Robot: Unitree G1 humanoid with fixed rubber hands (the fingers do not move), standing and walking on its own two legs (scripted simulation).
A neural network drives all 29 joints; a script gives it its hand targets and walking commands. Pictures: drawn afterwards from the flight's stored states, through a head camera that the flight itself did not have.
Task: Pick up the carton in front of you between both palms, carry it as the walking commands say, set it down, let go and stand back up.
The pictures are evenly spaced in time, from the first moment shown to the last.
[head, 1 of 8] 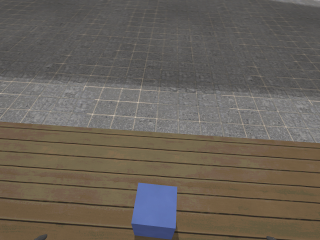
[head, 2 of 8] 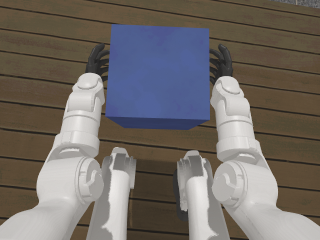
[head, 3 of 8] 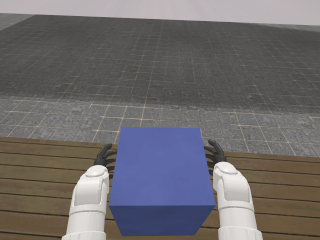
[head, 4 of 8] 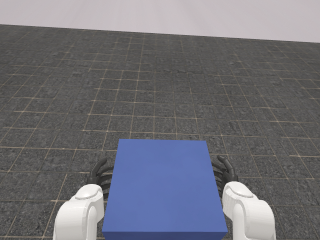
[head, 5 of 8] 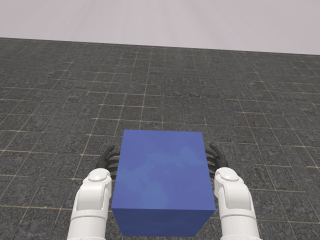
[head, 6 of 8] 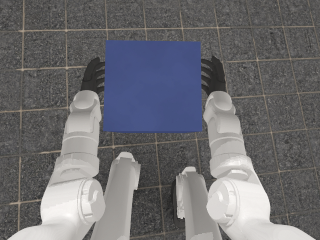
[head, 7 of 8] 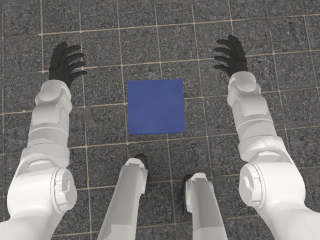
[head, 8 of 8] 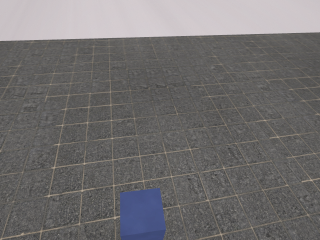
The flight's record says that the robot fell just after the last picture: no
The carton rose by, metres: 0.69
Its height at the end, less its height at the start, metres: -0.07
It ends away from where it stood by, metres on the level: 2.40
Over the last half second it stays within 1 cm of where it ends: yes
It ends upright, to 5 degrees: yes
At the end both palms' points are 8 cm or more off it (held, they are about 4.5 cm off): yes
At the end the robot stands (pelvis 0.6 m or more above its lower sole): yes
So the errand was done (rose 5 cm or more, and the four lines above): yes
